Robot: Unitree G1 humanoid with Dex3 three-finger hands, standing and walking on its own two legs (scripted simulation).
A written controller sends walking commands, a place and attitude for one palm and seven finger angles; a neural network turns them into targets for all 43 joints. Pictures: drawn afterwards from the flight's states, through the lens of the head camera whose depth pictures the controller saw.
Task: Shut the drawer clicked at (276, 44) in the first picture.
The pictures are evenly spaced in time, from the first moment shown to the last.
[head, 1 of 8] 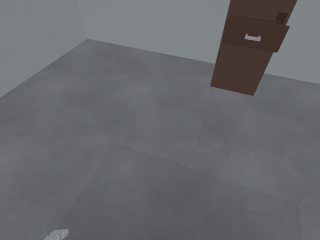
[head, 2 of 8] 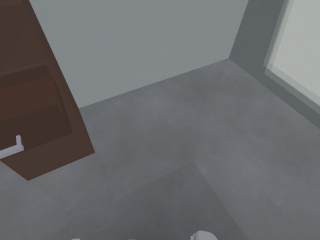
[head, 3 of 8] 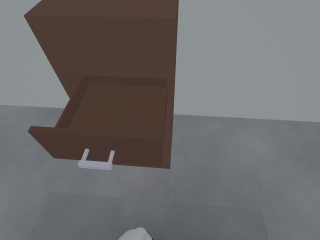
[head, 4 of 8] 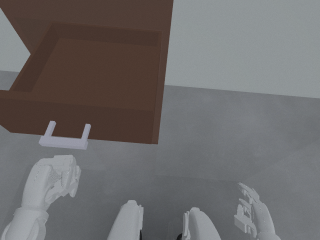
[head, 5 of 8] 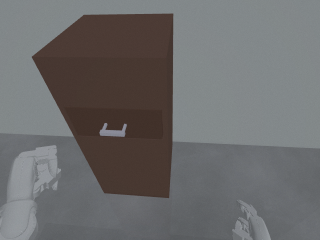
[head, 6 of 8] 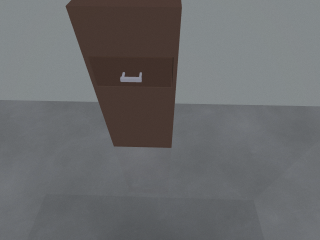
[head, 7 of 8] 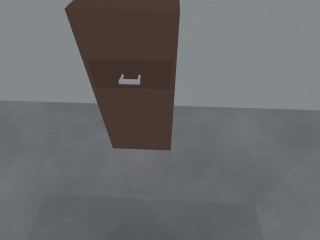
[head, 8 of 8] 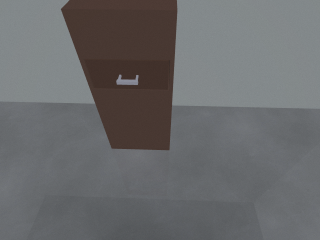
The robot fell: no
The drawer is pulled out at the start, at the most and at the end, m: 0.26 0.26 0.00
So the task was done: yes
